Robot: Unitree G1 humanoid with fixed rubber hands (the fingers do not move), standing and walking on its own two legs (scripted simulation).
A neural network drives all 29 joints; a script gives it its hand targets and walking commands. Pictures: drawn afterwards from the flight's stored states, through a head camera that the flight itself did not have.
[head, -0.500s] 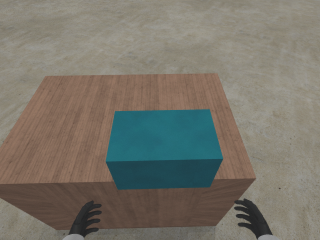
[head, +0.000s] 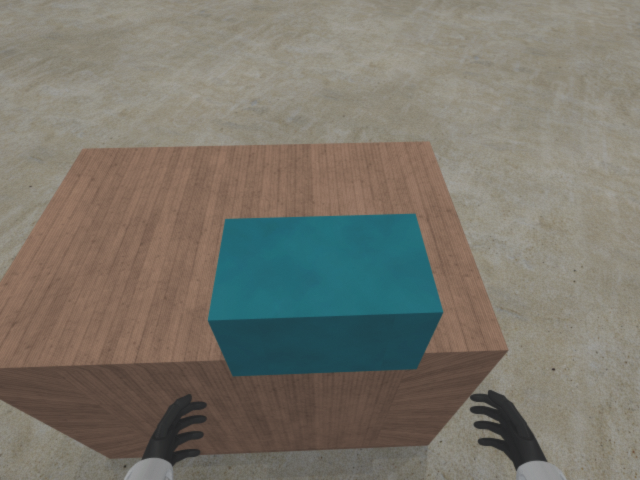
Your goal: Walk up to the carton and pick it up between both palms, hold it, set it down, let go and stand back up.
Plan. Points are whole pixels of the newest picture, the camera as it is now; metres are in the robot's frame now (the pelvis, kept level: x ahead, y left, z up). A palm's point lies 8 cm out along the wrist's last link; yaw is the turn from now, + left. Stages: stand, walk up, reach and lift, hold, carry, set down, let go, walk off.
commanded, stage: let go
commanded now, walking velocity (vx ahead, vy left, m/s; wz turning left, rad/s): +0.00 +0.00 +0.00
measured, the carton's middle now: (323, 295) +0.38 +0.02 -0.05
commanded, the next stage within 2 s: stand in 0.04 s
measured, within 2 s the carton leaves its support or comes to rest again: neither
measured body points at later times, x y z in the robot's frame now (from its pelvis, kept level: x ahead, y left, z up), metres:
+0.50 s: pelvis -0.01 +0.01 -0.01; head -0.01 +0.02 +0.44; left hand +0.11 +0.25 -0.13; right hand +0.01 -0.26 -0.14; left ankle -0.02 +0.12 -0.75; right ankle -0.01 -0.12 -0.75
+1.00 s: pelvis -0.01 +0.01 -0.01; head -0.01 +0.02 +0.44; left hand +0.08 +0.25 -0.15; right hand -0.03 -0.25 -0.15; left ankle -0.02 +0.13 -0.75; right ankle -0.01 -0.12 -0.75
